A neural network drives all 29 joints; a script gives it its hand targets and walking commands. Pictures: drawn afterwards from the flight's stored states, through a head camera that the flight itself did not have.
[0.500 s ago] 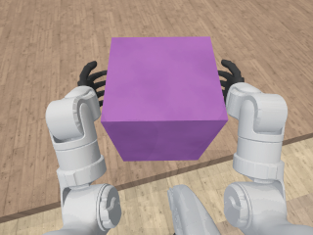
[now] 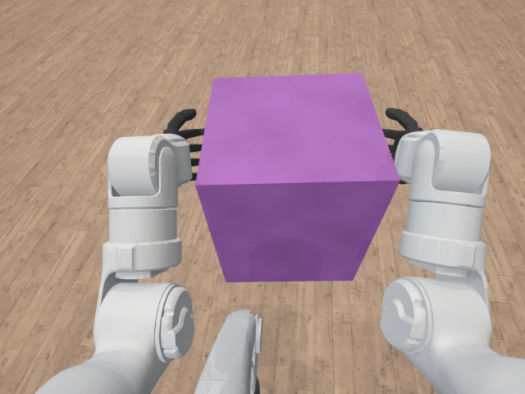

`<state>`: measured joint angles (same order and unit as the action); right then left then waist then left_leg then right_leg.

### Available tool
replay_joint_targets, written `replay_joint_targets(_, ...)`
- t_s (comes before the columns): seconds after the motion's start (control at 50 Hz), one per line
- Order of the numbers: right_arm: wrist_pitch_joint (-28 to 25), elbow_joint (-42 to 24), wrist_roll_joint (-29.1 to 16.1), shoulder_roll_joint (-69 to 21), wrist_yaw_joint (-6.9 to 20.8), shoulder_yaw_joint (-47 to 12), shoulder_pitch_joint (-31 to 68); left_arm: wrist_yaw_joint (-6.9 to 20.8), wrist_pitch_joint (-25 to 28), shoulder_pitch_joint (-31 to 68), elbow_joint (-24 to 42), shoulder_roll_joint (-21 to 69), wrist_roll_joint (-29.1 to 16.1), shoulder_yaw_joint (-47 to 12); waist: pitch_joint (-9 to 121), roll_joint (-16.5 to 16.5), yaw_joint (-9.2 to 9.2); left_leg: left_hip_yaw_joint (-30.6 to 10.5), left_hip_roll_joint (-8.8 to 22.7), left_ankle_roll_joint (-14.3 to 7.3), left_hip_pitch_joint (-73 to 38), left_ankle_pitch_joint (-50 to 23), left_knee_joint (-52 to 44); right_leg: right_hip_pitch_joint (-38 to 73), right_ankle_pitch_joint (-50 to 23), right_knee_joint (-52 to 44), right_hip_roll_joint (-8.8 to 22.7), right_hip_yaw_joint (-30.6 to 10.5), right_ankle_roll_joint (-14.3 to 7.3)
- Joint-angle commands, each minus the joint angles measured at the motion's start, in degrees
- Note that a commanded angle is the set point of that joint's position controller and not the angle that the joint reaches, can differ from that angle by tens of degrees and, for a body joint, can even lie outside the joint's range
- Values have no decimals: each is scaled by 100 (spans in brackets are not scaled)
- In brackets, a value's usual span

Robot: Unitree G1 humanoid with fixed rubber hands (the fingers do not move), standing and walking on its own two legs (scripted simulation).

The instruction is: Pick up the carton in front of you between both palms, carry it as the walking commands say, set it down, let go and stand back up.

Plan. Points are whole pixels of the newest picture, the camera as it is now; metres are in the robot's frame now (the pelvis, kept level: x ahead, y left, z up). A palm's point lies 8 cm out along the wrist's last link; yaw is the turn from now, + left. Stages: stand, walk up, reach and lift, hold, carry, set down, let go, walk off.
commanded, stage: carry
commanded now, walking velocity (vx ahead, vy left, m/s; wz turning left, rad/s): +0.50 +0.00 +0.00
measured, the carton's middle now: (288, 186) +0.41 +0.06 +0.11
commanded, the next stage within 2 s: none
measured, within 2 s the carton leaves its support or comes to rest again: neither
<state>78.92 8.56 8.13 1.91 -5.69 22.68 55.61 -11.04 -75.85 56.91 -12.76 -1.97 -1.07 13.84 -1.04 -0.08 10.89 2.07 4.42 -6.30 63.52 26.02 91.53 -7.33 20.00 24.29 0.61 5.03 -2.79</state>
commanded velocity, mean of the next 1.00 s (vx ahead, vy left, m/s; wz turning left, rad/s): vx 0.50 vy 0.00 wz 0.00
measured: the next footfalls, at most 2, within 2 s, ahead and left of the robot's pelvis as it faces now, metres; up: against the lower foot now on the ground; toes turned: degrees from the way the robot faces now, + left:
left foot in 0.08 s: +0.30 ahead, +0.15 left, +0.11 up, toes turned +7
right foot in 0.58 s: +0.51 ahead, -0.05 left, +0.11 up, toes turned -8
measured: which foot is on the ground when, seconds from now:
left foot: up 0.00-0.06, down 0.08-0.60, up 0.62-1.00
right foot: down 0.00-0.10, up 0.12-0.56, down 0.58-1.00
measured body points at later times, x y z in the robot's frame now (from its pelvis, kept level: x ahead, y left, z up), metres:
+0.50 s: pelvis +0.30 +0.06 +0.11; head +0.33 +0.06 +0.56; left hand +0.71 +0.17 +0.29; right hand +0.68 -0.13 +0.29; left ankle +0.26 +0.14 -0.63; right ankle +0.44 -0.06 -0.58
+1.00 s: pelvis +0.58 +0.06 +0.11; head +0.61 +0.05 +0.56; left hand +0.95 +0.20 +0.22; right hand +0.96 -0.10 +0.22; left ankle +0.72 +0.17 -0.61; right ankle +0.47 -0.04 -0.63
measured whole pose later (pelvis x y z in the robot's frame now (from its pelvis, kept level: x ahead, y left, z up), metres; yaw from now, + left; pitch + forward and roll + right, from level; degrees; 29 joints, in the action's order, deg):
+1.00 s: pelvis +0.58 +0.06 +0.11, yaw +0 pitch +5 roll +0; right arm 73.0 8.2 3.5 -0.1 -7.3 13.8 40.4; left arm -6.4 -71.1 38.8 -6.9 2.8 5.6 13.9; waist 3.2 -1.0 0.4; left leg 7.1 2.7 -0.7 30.5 2.7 26.4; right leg -5.7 20.2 21.1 1.1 7.1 -0.5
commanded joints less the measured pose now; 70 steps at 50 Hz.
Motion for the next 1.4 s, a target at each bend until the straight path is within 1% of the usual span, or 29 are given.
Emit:
replay_joint_targets(0.0, -120, 279, -1654, -5010, 718, -2918, 3692, 1876, -90, 4584, 415, 6759, -2645, -2830, 2191, 770, -799, 845, -119, -58, -2685, -625, -2650, -379, -2964, -1380, 935, -509, -867)
replay_joint_targets(0.04, -82, 494, -1967, -5482, 788, -3134, 3726, 1880, -180, 4180, 112, 6727, -2360, -2621, 2809, 1304, -1301, 1257, -730, -167, -4006, -826, -3402, 119, -6744, 19, 997, 66, -601)
replay_joint_targets(0.06, -89, 512, -2186, -5758, 852, -3265, 3710, 1872, -195, 4008, 11, 6665, -2206, -2531, 3363, 1393, -1845, 1231, -932, -163, -5145, -1243, -4495, 224, -7208, 1403, 875, 335, -334)
replay_joint_targets(0.08, -121, 377, -2409, -5932, 938, -3387, 3809, 1844, -168, 3715, -107, 6623, -1980, -2407, 3911, 923, -2008, 170, -763, -250, -6600, -1126, -5178, -815, -5590, 2924, 520, 10, -159)
replay_joint_targets(0.1, -197, 254, -2619, -6186, 1024, -3578, 4047, 1813, -144, 3501, -91, 6572, -1740, -2301, 4589, -1631, -1764, -4094, 1537, -1241, -7648, -2359, -6447, -2528, -543, 5608, -541, -310, 382)
replay_joint_targets(0.12, -239, 218, -2921, -6562, 1107, -3636, 4065, 1760, -131, 3503, -95, 6314, -1530, -2236, 4797, -1604, -1710, -4619, 1378, -1482, -7463, -3539, -6528, -2691, -98, 7199, -685, -1410, 189)
replay_joint_targets(0.16, -382, -579, -3401, -6926, 1241, -3979, 4899, 1656, -56, 3534, 232, 6249, -1325, -2159, 4000, -392, -1539, -3544, 1260, -1090, -6893, -3188, -6029, -3559, -181, 7642, -290, -1271, -14)
replay_joint_targets(0.22, -504, -1439, -3892, -7238, 1305, -4354, 5544, 1480, 24, 3681, 857, 6009, -1204, -2245, 3530, -372, -1467, -2607, 1020, -778, -6612, -1965, -6264, -4005, -83, 7107, 3, -1052, -246)
replay_joint_targets(0.28, -503, -1663, -3903, -7087, 1237, -4442, 5238, 1379, 54, 3356, 1065, 5784, -1082, -2402, 3273, -5, -1519, -2140, 1122, -879, -6719, -2149, -6507, -4199, 632, 5516, 156, -832, -206)
replay_joint_targets(0.34, -440, -1594, -3742, -6780, 1197, -4392, 4874, 1353, 27, 3098, 1095, 5623, -1009, -2604, 3418, -370, -1572, -1608, 1205, -914, -7015, -3129, -6659, -4090, -354, 4091, 313, -579, -209)
replay_joint_targets(0.46, -229, -564, -3232, -6265, 1241, -4175, 4024, 1478, -176, 3060, 621, 5640, -1259, -2934, 2835, -675, -1560, -384, 765, -475, -6829, -3658, -6801, -2990, -1375, 1587, 35, 172, -81)
replay_joint_targets(0.54, -184, 161, -2952, -6104, 1254, -3780, 3770, 1643, -225, 3240, -69, 5943, -1594, -2821, 2811, -719, -1249, 328, 458, 21, -6521, -5043, -5480, -1246, -1615, 94, -372, 676, -211)
replay_joint_targets(0.56, -188, 312, -2918, -6052, 1252, -3679, 3764, 1681, -205, 3155, -286, 6004, -1639, -2704, 3088, -531, -1025, 466, 329, 240, -5675, -4361, -4733, 10, -1558, 141, -33, 254, -333)
replay_joint_targets(0.58, -188, 450, -2873, -6009, 1256, -3571, 3776, 1713, -188, 3124, -443, 5986, -1677, -2540, 3422, 193, -877, 516, 92, 435, -4475, -2327, -3540, 1159, -1870, 346, 1246, -1520, -496)
replay_joint_targets(0.6, -186, 477, -2805, -6177, 1207, -3516, 3747, 1707, -159, 3141, -538, 5853, -1593, -2442, 3399, 1673, -848, 317, -699, 622, -2392, 187, -2383, 2425, -2207, -90, 2209, -3677, -1248)
replay_joint_targets(0.62, -201, 504, -2717, -6102, 1181, -3419, 3868, 1728, -102, 3345, -391, 6067, -1713, -2475, 3189, 1480, -813, -150, -538, 503, -1737, 503, -1736, 2356, -1903, -198, 2185, -3843, -1397)
replay_joint_targets(0.66, -254, 514, -2695, -6285, 1133, -3348, 3820, 1794, -34, 3636, -40, 6438, -1940, -2512, 2836, 352, -842, -294, -236, 440, -1658, -89, -1858, 1618, -1890, -316, 1859, -2914, -1105)
replay_joint_targets(0.68, -293, 498, -2672, -6397, 1119, -3308, 3676, 1825, 15, 3785, 119, 6621, -2060, -2607, 2745, 197, -918, -335, -81, 486, -1824, -401, -2202, 1245, -1765, -462, 1789, -2534, -951)
replay_joint_targets(0.8, -598, -33, -2764, -6888, 1004, -3708, 3407, 1824, 334, 3610, 766, 7060, -2250, -2994, 2780, 631, -906, 52, 36, 749, -2237, -1225, -4143, 1215, -1891, -954, 1447, -1249, -797)
replay_joint_targets(0.94, -803, -518, -2853, -7002, 1047, -4400, 2622, 1743, 547, 2400, 1136, 6871, -1880, -3453, 2699, 957, -846, 656, -358, 560, -3361, -2409, -6476, 1741, -3652, -423, 1098, -255, -370)
replay_joint_targets(0.98, -817, -581, -2812, -7008, 1121, -4483, 2280, 1757, 563, 1961, 1199, 6849, -1780, -3572, 2949, 795, -1008, 971, -501, 469, -4658, -2758, -7261, 1483, -4254, 480, 918, 167, -111)
replay_joint_targets(1.0, -824, -563, -2782, -6998, 1168, -4499, 2016, 1771, 561, 1728, 1225, 6828, -1724, -3627, 3218, 575, -1077, 857, -304, 355, -5926, -2623, -7130, 734, -3861, 1154, 780, 307, 76)
replay_joint_targets(1.02, -825, -567, -2718, -6924, 1216, -4471, 1671, 1798, 545, 1507, 1270, 6753, -1691, -3672, 3603, -76, -1188, -426, 736, 138, -7200, -2708, -6815, -385, -2208, 2282, 682, 270, 232)
replay_joint_targets(1.04, -880, -555, -2506, -6680, 1210, -4423, 1475, 1841, 490, 1442, 1266, 6953, -1753, -3771, 4041, -1457, -1238, -2471, 1901, -786, -8836, -2904, -6774, -2420, -489, 3571, 73, 118, 432)
replay_joint_targets(1.06, -910, -619, -2469, -6782, 1227, -4426, 1127, 1874, 498, 1245, 1386, 6944, -1718, -3840, 3681, -1714, -1254, -2987, 1920, -939, -8982, -3204, -7088, -3542, 1003, 4240, -181, -191, 388)
replay_joint_targets(1.12, -1011, -1716, -2462, -6981, 1291, -4749, 930, 1921, 644, 821, 1957, 7259, -1797, -4151, 3175, -427, -1220, -1675, 1628, -360, -8094, -3772, -7208, -3695, 348, 3925, 451, -467, 307)
replay_joint_targets(1.16, -1076, -2367, -2490, -6945, 1312, -5015, 700, 1882, 733, 452, 2435, 7287, -1759, -4403, 3056, -621, -1196, -1025, 1404, -175, -7623, -3607, -7505, -3253, 45, 3187, 463, -291, 418)
replay_joint_targets(1.24, -1125, -3102, -2491, -6560, 1415, -5470, -441, 1780, 864, -689, 3183, 6894, -1513, -4812, 2894, -863, -1187, -292, 1063, -204, -7519, -3696, -7626, -3114, -593, 2121, 380, 58, 535)
replay_joint_targets(1.38, -928, -2867, -2416, -6103, 1592, -5572, -2005, 1962, 592, -2209, 3223, 6321, -1384, -4810, 1933, -902, -1227, 275, 922, 80, -6920, -4079, -7656, -2221, -1916, 360, 217, 485, 316)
